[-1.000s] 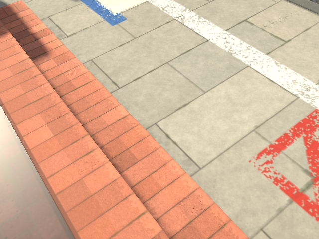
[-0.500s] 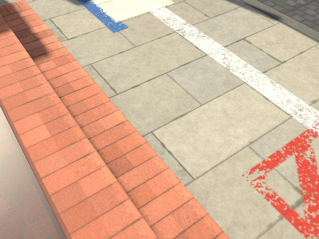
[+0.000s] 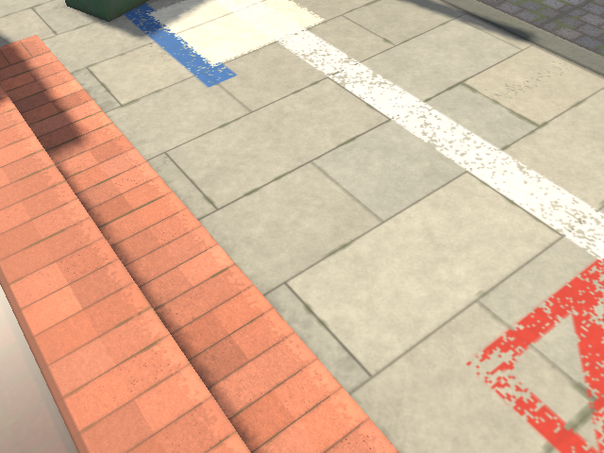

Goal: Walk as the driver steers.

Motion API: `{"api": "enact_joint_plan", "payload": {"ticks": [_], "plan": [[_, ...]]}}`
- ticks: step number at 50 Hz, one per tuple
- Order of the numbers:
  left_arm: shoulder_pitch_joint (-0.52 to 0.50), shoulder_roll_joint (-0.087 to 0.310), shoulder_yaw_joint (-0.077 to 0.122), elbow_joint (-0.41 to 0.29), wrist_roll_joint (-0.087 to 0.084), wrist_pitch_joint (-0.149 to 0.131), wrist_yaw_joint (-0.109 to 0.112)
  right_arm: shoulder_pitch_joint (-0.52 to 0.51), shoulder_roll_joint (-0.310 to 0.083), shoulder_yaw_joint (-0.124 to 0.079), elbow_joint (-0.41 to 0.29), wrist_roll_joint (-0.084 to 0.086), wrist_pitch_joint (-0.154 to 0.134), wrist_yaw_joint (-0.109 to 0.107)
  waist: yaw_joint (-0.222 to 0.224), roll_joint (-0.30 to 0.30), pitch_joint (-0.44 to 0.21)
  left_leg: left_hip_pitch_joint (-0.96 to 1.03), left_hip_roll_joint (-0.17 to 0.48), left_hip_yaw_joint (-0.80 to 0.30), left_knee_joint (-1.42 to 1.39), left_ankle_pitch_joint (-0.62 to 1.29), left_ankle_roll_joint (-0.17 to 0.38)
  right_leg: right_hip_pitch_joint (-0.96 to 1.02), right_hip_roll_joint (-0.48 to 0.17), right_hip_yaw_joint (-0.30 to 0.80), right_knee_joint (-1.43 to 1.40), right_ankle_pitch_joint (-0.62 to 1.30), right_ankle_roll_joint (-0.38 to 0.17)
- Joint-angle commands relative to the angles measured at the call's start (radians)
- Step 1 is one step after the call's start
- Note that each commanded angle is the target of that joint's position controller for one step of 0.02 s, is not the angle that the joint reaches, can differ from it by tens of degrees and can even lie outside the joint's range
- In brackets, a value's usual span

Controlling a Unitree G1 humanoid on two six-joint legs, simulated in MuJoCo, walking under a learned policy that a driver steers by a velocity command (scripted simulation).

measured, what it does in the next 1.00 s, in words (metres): goes down: left foot, then right foot 0.16 m lower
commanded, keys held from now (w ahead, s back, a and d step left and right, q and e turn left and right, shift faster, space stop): w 0.60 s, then w+e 0.40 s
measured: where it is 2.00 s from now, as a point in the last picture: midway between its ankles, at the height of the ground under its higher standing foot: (390, 323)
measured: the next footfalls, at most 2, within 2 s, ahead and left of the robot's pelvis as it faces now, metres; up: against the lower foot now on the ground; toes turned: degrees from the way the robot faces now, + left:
left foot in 0.32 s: +0.32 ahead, +0.09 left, +0.00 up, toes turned +3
right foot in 0.88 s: +0.56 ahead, -0.08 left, -0.16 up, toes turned -6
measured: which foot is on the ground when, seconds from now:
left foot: up 0.00-0.30, down 0.32-0.90, up 0.92-1.00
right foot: down 0.00-0.34, up 0.36-0.86, down 0.88-1.00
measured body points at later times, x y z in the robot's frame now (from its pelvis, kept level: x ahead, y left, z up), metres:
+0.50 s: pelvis +0.25 +0.04 -0.01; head +0.27 +0.02 +0.43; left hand +0.28 +0.30 -0.15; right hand +0.27 -0.23 -0.16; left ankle +0.28 +0.09 -0.75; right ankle +0.21 -0.09 -0.67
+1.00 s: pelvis +0.52 -0.01 -0.18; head +0.54 -0.02 +0.27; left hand +0.62 +0.23 -0.32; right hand +0.48 -0.26 -0.33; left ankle +0.42 +0.09 -0.65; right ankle +0.52 -0.07 -0.90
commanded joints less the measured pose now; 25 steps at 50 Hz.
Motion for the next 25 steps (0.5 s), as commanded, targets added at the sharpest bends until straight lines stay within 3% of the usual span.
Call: {"api": "enact_joint_plan", "payload": {"ticks": [1, 7, 10, 13, 14, 15, 16, 17, 18, 19, 20, 21, 22, 23, 24, 25], "plan": [[0.081, 0.109, 0.014, 0.0, -0.005, -0.024, 0.004, -0.055, -0.057, -0.009, -0.059, 0.002, 0.005, 0.007, -0.002, -0.116, 0.078, -0.235, 0.036, 0.005, 0.011, 0.083, -0.019, 0.111, -0.261, 0.205, -0.155, 0.479, -0.064], [0.146, 0.075, -0.007, 0.046, -0.012, -0.014, 0.018, -0.292, -0.003, 0.021, -0.17, 0.003, 0.013, 0.01, 0.031, -0.111, 0.152, -0.239, 0.01, 0.086, -0.241, 0.215, -0.023, 0.062, -0.224, 0.108, -0.165, 0.681, -0.043], [0.143, 0.105, -0.003, 0.062, -0.015, -0.014, 0.031, -0.381, 0.005, 0.034, -0.215, 0.011, 0.001, 0.016, 0.044, -0.111, 0.161, -0.142, -0.022, 0.129, -0.425, 0.261, -0.008, 0.068, -0.233, 0.093, -0.181, 0.706, -0.036], [0.108, 0.113, 0.001, 0.072, -0.006, -0.004, 0.029, -0.32, -0.036, 0.026, -0.217, 0.015, 0.002, 0.01, 0.002, -0.145, 0.117, -0.044, -0.043, 0.117, -0.458, 0.169, 0.04, 0.156, -0.261, 0.067, -0.088, 0.916, -0.033], [0.045, 0.137, 0.007, 0.059, 0.004, -0.001, 0.032, -0.165, -0.075, 0.01, -0.167, 0.012, -0.005, 0.005, -0.081, -0.173, 0.043, 0.093, -0.043, 0.07, -0.398, 0.227, 0.086, 0.161, -0.285, 0.045, 0.034, 1.078, -0.025], [0.003, 0.15, 0.014, 0.045, 0.001, 0.004, 0.029, 0.002, -0.104, -0.004, -0.107, 0.007, -0.009, -0.003, -0.132, -0.156, -0.036, 0.258, -0.087, 0.08, -0.398, 0.163, 0.106, 0.114, -0.259, 0.029, 0.202, 1.113, -0.018], [-0.009, 0.165, 0.02, 0.042, -0.007, 0.005, 0.024, 0.161, -0.123, -0.02, -0.054, -0.005, -0.016, -0.01, -0.192, -0.128, -0.066, 0.456, -0.076, 0.051, -0.467, 0.174, 0.13, -0.009, -0.241, 0.042, 0.4, 0.993, -0.016], [0.033, 0.136, 0.017, 0.036, -0.008, 0.0, 0.018, 0.263, -0.197, -0.044, -0.029, -0.018, -0.021, -0.021, -0.205, 0.01, -0.112, 0.634, 0.08, -0.101, -0.53, 0.266, 0.184, -0.17, -0.155, 0.002, 0.714, 0.616, -0.002], [0.212, 0.005, -0.003, 0.062, -0.028, 0.008, 0.007, 0.255, -0.191, -0.046, -0.043, 0.002, -0.014, -0.017, -0.099, 0.224, -0.282, 0.883, 0.334, -0.538, -0.578, 0.198, 0.363, -0.484, 0.007, 0.015, 1.139, -0.298, 0.056], [0.131, 0.107, 0.017, 0.05, 0.001, 0.01, 0.015, 0.184, -0.135, -0.036, -0.057, 0.041, -0.015, -0.005, -0.113, 0.035, -0.184, 0.741, 0.319, -0.566, -0.686, 0.109, 0.366, -0.587, -0.008, 0.098, 1.142, -0.243, 0.027], [0.027, 0.124, 0.03, 0.011, 0.002, 0.006, 0.011, 0.083, -0.117, -0.028, -0.082, 0.035, -0.017, -0.005, -0.076, 0.017, -0.041, 0.582, 0.307, -0.476, -0.737, 0.033, 0.339, -0.608, -0.08, 0.136, 1.052, -0.17, 0.018], [-0.018, 0.122, 0.034, 0.0, 0.003, 0.013, 0.008, 0.036, -0.077, -0.021, -0.083, 0.024, -0.024, -0.006, -0.042, -0.044, 0.059, 0.394, 0.284, -0.41, -0.79, 0.072, 0.308, -0.534, -0.109, 0.135, 0.946, -0.162, 0.019], [-0.045, 0.12, 0.042, -0.017, 0.013, 0.029, 0.003, 0.037, -0.071, -0.016, -0.076, 0.015, -0.034, -0.014, -0.018, -0.067, 0.089, 0.293, 0.27, -0.365, -0.807, 0.123, 0.286, -0.465, -0.123, 0.146, 0.87, -0.174, 0.029], [-0.024, 0.093, 0.035, -0.012, 0.026, 0.052, -0.003, 0.062, -0.078, -0.017, -0.063, -0.004, -0.044, -0.014, -0.006, -0.077, 0.075, 0.217, 0.243, -0.311, -0.829, 0.085, 0.277, -0.381, -0.113, 0.112, 0.851, -0.179, 0.043], [-0.029, 0.089, 0.046, -0.024, 0.033, 0.071, -0.004, 0.064, -0.081, -0.015, -0.054, -0.011, -0.065, -0.01, 0.014, -0.086, 0.094, 0.178, 0.215, -0.271, -0.808, 0.091, 0.262, -0.375, -0.114, 0.131, 0.816, -0.059, 0.039], [-0.066, 0.07, 0.044, -0.059, 0.025, 0.087, -0.005, 0.06, -0.098, -0.02, -0.049, 0.0, -0.075, -0.014, 0.033, -0.05, 0.096, 0.115, 0.17, -0.205, -0.813, 0.076, 0.233, -0.356, -0.094, 0.099, 0.746, 0.028, 0.04]]}}
Keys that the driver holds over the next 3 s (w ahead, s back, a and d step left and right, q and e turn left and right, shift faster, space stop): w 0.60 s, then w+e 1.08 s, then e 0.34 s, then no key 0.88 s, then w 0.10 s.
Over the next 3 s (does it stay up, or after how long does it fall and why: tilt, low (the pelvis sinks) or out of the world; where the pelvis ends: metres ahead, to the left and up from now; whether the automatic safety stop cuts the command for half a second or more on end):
stays up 1.12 -0.25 -0.32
